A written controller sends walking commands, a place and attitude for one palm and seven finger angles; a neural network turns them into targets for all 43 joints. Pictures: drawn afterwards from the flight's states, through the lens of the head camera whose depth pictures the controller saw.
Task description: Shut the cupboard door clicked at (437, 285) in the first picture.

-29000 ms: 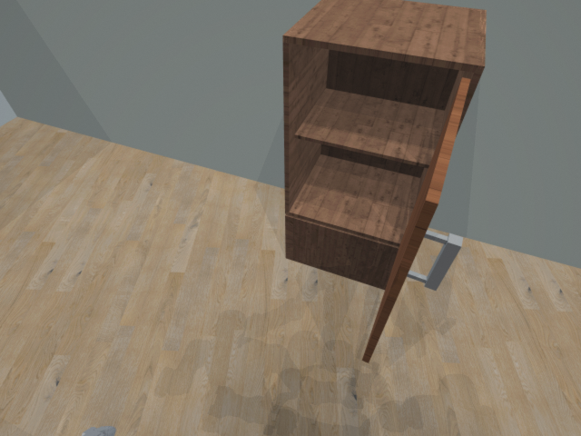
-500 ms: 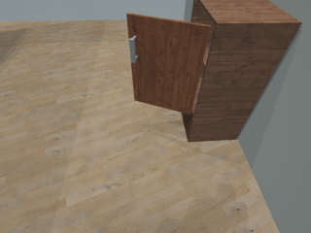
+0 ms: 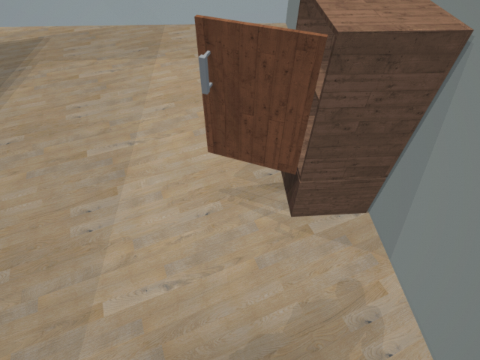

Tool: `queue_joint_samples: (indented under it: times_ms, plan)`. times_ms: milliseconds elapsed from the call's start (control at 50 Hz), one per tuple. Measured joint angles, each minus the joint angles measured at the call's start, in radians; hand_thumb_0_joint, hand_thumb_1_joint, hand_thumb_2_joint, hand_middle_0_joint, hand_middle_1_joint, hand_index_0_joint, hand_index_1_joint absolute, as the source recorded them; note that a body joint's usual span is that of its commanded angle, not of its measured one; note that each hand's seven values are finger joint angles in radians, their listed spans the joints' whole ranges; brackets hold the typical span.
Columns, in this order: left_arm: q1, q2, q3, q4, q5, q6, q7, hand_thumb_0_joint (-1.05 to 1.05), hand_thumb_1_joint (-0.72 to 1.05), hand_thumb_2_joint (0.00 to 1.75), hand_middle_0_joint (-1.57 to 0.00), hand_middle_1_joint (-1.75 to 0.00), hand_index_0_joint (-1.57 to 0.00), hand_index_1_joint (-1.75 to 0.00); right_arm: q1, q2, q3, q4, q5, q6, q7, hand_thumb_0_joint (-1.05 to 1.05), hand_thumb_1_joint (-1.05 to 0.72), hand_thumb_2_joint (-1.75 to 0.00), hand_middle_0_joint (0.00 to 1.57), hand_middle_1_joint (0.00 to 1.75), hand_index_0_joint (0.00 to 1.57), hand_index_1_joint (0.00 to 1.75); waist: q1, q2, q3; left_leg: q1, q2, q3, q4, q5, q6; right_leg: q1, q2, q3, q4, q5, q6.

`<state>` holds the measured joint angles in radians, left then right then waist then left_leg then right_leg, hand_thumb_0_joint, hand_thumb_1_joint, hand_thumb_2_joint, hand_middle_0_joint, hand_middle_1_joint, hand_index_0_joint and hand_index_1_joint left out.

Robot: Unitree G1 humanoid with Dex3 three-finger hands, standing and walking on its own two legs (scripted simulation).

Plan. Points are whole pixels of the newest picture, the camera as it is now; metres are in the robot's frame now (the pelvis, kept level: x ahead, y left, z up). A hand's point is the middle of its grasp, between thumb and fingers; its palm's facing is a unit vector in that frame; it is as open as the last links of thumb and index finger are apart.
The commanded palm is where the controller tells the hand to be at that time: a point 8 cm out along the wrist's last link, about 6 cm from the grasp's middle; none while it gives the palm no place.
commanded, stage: walk to a spot facing it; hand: left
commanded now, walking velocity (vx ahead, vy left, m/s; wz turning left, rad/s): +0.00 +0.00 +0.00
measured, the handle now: (206, 72) +1.01 +0.17 -0.05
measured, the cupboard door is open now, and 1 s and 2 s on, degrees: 67 67 67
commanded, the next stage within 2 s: turn to face it in 1.34 s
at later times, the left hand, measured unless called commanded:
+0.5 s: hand out of the picture +0.02 +0.23 -0.19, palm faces +0.22 -0.95 -0.22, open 7.4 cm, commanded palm none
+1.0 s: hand out of the picture -0.02 +0.18 -0.16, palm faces +0.54 -0.79 -0.27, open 7.4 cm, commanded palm none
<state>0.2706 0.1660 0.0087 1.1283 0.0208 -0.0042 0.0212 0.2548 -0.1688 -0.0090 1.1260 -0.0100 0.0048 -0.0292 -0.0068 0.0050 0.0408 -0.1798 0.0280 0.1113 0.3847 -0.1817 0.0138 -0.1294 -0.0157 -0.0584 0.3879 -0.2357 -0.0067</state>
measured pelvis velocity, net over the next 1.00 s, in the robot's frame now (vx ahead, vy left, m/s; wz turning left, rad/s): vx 0.08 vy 0.01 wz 0.60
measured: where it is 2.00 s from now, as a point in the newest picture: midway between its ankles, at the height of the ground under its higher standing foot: (179, 339)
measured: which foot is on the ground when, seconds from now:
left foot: down 0.00-0.78, up 0.80-1.00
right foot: down 0.00-0.38, up 0.40-0.76, down 0.78-1.00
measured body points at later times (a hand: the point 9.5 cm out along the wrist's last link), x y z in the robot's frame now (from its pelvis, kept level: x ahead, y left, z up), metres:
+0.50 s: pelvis +0.00 +0.02 -0.02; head +0.04 +0.05 +0.43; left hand +0.01 +0.28 -0.18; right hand +0.08 -0.22 -0.16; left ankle +0.01 +0.11 -0.74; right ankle -0.03 -0.12 -0.68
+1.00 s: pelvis +0.08 +0.01 +0.00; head +0.12 +0.01 +0.45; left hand -0.05 +0.23 -0.14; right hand +0.28 -0.18 -0.15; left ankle +0.04 +0.15 -0.67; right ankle +0.06 -0.14 -0.74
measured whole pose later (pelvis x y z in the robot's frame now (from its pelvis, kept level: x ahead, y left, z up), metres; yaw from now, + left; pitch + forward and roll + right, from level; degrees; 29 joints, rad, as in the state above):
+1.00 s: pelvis +0.08 +0.01 +0.00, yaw +35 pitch +1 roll +2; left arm 0.33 0.19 0.05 0.94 0.03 -0.04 0.00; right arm 0.20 -0.27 -0.09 0.92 -0.03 0.05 0.04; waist -0.03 0.02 0.08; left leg -0.61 0.04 0.03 1.05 -0.27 -0.02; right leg -0.04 -0.10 -0.18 0.36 -0.33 0.02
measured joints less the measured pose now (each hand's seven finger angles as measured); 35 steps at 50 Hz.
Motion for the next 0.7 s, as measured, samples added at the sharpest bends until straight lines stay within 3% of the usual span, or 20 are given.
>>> queue_joint_samples:
  times_ms: [200, 260, 340, 380, 440, 480, 520, 700]
  plan:
    - [-0.032, 0.013, 0.018, -0.041, 0.000, 0.012, 0.004, 0.00, 0.90, 0.90, -0.20, -0.30, -0.20, -0.30, -0.008, -0.008, -0.008, -0.026, -0.001, 0.015, 0.006, 0.00, -0.91, -0.90, 0.20, 0.30, 0.20, 0.30, -0.010, -0.002, 0.006, -0.043, -0.010, -0.039, 0.063, -0.027, -0.002, -0.022, -0.013, -0.039, 0.057, -0.041, -0.001]
    - [-0.041, 0.012, 0.030, -0.078, 0.004, 0.020, 0.003, 0.00, 0.90, 0.90, -0.20, -0.30, -0.20, -0.30, -0.005, -0.008, -0.018, -0.048, -0.003, 0.032, 0.014, 0.00, -0.91, -0.90, 0.20, 0.30, 0.20, 0.30, -0.012, 0.005, 0.018, -0.099, -0.012, -0.068, 0.157, -0.062, -0.004, -0.042, -0.020, -0.074, 0.107, -0.073, -0.002]
    - [-0.054, 0.018, 0.046, -0.123, 0.014, 0.027, 0.005, 0.00, 0.90, 0.90, -0.20, -0.30, -0.20, -0.30, -0.003, -0.008, -0.036, -0.082, -0.003, 0.053, 0.024, 0.00, -0.91, -0.90, 0.20, 0.30, 0.20, 0.30, -0.017, -0.005, 0.045, -0.169, 0.000, -0.054, 0.346, -0.212, -0.022, -0.054, -0.046, -0.133, 0.183, -0.123, 0.006]
    - [-0.057, 0.026, 0.052, -0.143, 0.013, 0.032, 0.003, 0.00, 0.90, 0.90, -0.20, -0.30, -0.20, -0.30, 0.000, -0.011, -0.039, -0.106, -0.004, 0.049, 0.030, 0.00, -0.91, -0.90, 0.20, 0.30, 0.20, 0.30, -0.018, -0.019, 0.051, -0.156, 0.000, -0.048, 0.290, -0.119, -0.010, -0.076, -0.073, -0.154, 0.248, -0.160, 0.022]
    - [-0.074, 0.041, 0.057, -0.163, 0.008, 0.056, 0.004, 0.00, 0.90, 0.90, -0.20, -0.30, -0.20, -0.30, -0.014, -0.013, -0.038, -0.136, -0.016, 0.032, 0.027, 0.00, -0.91, -0.90, 0.20, 0.30, 0.20, 0.30, -0.015, -0.040, 0.062, -0.180, -0.032, -0.050, 0.301, -0.127, 0.039, -0.185, -0.071, -0.067, 0.483, -0.285, 0.037]
    - [-0.089, 0.050, 0.061, -0.170, 0.009, 0.066, 0.002, 0.00, 0.90, 0.90, -0.20, -0.30, -0.20, -0.30, -0.019, -0.016, -0.036, -0.153, -0.020, 0.025, 0.021, 0.00, -0.91, -0.90, 0.20, 0.30, 0.20, 0.30, -0.020, -0.038, 0.061, -0.178, -0.044, -0.064, 0.258, -0.114, 0.047, -0.259, -0.048, -0.009, 0.630, -0.269, 0.040]
    - [-0.103, 0.056, 0.065, -0.184, 0.009, 0.062, -0.003, 0.00, 0.90, 0.90, -0.20, -0.30, -0.20, -0.30, -0.021, -0.020, -0.034, -0.165, -0.021, 0.019, 0.015, 0.00, -0.91, -0.90, 0.20, 0.30, 0.20, 0.30, -0.022, -0.030, 0.059, -0.169, -0.053, -0.084, 0.199, -0.073, 0.043, -0.303, -0.038, 0.023, 0.686, -0.215, 0.048]
    - [-0.127, 0.071, 0.059, -0.246, 0.012, 0.039, -0.032, 0.00, 0.90, 0.90, -0.19, -0.30, -0.20, -0.30, 0.007, -0.051, -0.043, -0.180, -0.025, 0.020, 0.026, 0.00, -0.90, -0.90, 0.20, 0.30, 0.21, 0.30, -0.039, 0.020, 0.014, -0.146, -0.070, -0.209, 0.075, 0.000, 0.031, -0.255, -0.012, 0.054, 0.417, -0.190, 0.055]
